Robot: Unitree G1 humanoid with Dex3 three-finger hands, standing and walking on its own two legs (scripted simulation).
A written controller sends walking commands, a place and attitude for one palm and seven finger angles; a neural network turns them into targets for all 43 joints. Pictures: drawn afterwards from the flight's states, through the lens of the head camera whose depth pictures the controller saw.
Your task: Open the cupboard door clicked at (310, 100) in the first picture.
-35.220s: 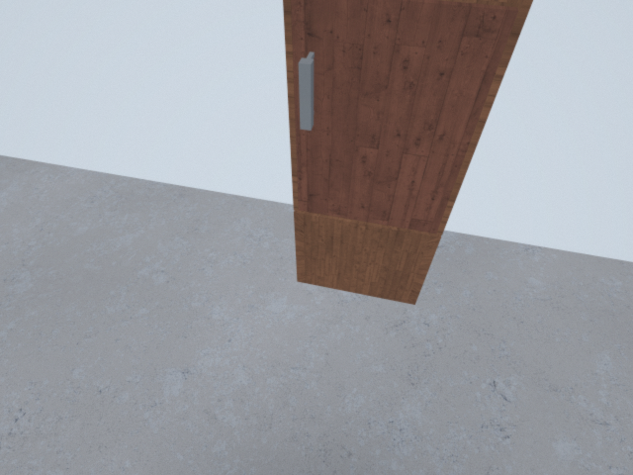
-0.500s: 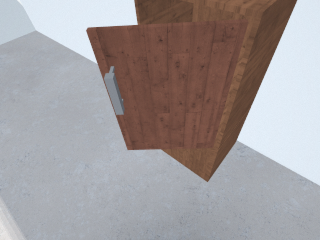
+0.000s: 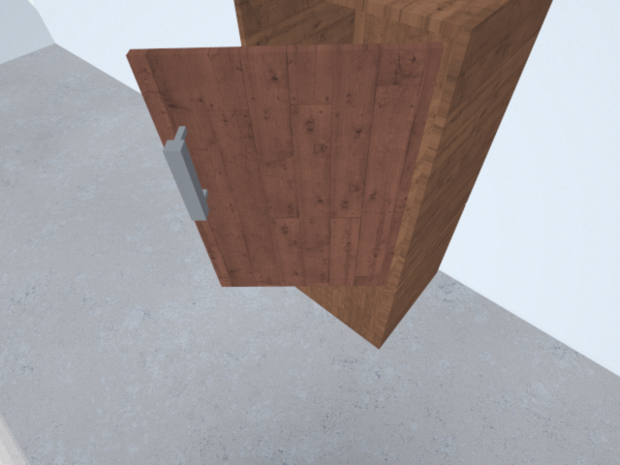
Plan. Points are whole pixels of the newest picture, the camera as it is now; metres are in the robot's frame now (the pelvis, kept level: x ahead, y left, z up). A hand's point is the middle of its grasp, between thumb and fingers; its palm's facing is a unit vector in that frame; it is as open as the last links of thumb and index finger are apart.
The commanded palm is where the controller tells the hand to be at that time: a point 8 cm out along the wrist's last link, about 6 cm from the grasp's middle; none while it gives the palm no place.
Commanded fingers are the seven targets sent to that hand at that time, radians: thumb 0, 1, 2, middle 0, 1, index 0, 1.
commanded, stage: come to a stop and stand still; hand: left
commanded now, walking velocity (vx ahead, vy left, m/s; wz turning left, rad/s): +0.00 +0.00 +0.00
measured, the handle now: (191, 174) +0.53 +0.22 +0.06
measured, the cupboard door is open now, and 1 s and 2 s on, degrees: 40 40 40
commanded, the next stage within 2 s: look again from close up in 0.32 s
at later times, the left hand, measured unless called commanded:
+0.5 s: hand out of the picture +0.03 +0.18 -0.17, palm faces +0.01 -0.97 -0.22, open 7.4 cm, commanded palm none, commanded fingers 0.00 0.90 0.90 -0.20 -0.30 -0.20 -0.30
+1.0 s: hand out of the picture +0.04 +0.19 -0.17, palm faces +0.02 -0.97 -0.23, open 7.4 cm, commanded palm none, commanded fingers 0.00 0.90 0.90 -0.20 -0.30 -0.20 -0.30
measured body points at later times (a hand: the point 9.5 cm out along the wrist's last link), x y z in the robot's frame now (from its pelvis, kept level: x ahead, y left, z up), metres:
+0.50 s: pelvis +0.01 -0.01 +0.00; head +0.04 -0.02 +0.45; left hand +0.03 +0.23 -0.15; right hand +0.02 -0.24 -0.16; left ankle -0.03 +0.13 -0.74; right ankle +0.00 -0.07 -0.74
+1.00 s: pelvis +0.01 +0.00 +0.00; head +0.04 +0.00 +0.45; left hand +0.04 +0.24 -0.15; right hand +0.03 -0.22 -0.16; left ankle -0.03 +0.13 -0.74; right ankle +0.00 -0.07 -0.74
